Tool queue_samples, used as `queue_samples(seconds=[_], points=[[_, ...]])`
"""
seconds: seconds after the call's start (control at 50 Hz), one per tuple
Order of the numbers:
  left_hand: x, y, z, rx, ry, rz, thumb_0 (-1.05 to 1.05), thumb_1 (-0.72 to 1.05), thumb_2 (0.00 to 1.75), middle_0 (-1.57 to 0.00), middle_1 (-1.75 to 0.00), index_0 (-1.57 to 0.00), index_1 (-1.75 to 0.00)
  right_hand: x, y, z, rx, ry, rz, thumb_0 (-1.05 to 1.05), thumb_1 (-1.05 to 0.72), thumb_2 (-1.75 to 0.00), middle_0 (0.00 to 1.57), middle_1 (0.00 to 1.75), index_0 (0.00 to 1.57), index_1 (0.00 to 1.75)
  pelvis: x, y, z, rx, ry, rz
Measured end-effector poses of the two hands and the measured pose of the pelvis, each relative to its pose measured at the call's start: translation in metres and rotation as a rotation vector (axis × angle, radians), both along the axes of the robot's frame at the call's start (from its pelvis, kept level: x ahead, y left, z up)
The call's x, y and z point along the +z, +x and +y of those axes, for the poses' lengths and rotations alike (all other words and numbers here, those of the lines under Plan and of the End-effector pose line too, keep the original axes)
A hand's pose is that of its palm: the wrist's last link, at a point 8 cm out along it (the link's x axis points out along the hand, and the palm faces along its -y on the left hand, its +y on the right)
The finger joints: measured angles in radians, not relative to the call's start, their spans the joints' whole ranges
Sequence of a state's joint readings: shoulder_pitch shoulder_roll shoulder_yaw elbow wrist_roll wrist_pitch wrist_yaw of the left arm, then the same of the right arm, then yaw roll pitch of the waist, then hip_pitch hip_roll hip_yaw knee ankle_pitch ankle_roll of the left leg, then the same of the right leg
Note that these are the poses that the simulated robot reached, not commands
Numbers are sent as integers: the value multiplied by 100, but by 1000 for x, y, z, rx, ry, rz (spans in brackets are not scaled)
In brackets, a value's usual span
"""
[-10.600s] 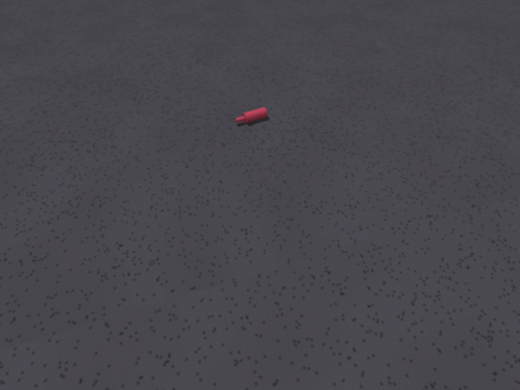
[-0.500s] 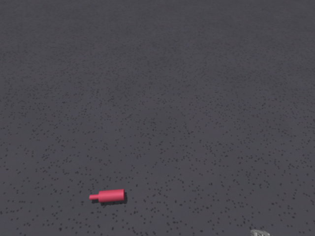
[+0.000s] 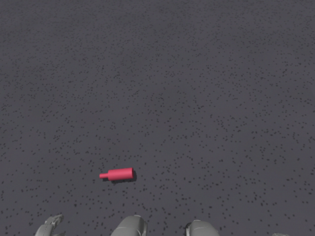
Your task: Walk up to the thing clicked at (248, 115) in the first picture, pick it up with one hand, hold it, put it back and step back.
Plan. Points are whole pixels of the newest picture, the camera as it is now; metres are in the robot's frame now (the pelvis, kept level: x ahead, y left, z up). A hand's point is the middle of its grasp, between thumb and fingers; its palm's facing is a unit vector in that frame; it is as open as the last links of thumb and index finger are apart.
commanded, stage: walk up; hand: left
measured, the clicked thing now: (116, 174) +0.47 +0.30 -0.73
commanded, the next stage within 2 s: stand in 1.48 s
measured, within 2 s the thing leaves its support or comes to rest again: neither
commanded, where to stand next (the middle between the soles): +0.10 +0.04 m, yaw +2 degrees
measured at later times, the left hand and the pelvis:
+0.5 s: hand out of the picture +0.00 +0.30 -0.16, palm faces -0.05 -0.94 -0.34, open 7.4 cm; pelvis -0.02 +0.02 +0.00, yaw -1 degrees
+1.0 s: hand out of the picture +0.08 +0.28 -0.10, palm faces +0.04 -0.84 -0.54, open 7.4 cm; pelvis -0.01 -0.01 +0.00, yaw +3 degrees
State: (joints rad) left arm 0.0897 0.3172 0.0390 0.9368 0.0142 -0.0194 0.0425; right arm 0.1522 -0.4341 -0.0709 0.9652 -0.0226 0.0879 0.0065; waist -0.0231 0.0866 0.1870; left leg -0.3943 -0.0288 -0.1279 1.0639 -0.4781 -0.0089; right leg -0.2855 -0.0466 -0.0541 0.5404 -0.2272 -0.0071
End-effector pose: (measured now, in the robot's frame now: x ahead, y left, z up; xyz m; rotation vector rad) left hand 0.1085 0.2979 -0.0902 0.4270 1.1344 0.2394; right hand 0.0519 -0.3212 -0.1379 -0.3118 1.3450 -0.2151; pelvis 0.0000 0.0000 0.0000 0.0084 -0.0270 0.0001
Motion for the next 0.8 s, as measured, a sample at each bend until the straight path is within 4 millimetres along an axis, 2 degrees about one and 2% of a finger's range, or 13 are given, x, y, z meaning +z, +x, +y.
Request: queue_samples(seconds=[0.08,0.18,0.28,0.36,0.42,0.46,0.54,0.64,0.74,0.8], points=[[-2,-4,20,18,-7,-70,0,89,90,-21,-30,-21,-30,2,14,18,49,1,-38,0,-91,-89,20,30,20,30,-6,-3,11,34,-6,-14],[-27,-20,55,75,-41,-73,0,90,90,-20,-30,-21,-30,9,26,44,90,-38,-126,0,-91,-89,20,30,20,30,-19,-13,33,33,25,-43],[-37,-48,65,129,-84,-6,1,90,90,-20,-30,-21,-30,31,23,61,125,-64,-149,0,-90,-89,21,30,20,30,-10,-25,40,58,-32,-29],[-43,-79,65,125,-112,67,1,90,90,-20,-30,-21,-30,46,24,59,140,-85,-190,0,-90,-89,21,30,21,30,-5,-30,39,30,-20,-5],[-44,-100,59,96,-121,141,1,90,90,-20,-30,-21,-30,55,20,48,125,-93,-239,0,-90,-89,21,30,21,30,-3,-28,36,3,-12,-3],[-40,-107,54,75,-119,174,1,90,90,-20,-30,-21,-30,59,13,35,106,-101,-259,0,-90,-89,21,30,21,30,-2,-25,31,-13,-11,-6],[-29,-100,41,34,-96,172,1,90,90,-20,-30,-21,-30,56,-11,3,68,-112,-244,0,-90,-89,21,30,21,30,-2,-21,14,-29,-1,-19],[-16,-77,17,15,-35,56,1,90,90,-20,-30,-21,-30,30,-36,-37,6,-106,-149,0,-90,-89,21,30,20,30,-11,-17,-14,-11,-20,-48],[4,-62,-11,12,-19,11,1,90,90,-20,-30,-21,-30,14,-34,-34,-19,-30,-98,1,-91,-90,20,30,20,30,-1,-12,-26,-18,-1,-41],[14,-52,-18,14,2,-19,1,90,90,-20,-30,-21,-30,6,-32,-27,2,16,-68,1,-91,-90,20,30,20,30,2,-11,-28,-6,-4,-35]])
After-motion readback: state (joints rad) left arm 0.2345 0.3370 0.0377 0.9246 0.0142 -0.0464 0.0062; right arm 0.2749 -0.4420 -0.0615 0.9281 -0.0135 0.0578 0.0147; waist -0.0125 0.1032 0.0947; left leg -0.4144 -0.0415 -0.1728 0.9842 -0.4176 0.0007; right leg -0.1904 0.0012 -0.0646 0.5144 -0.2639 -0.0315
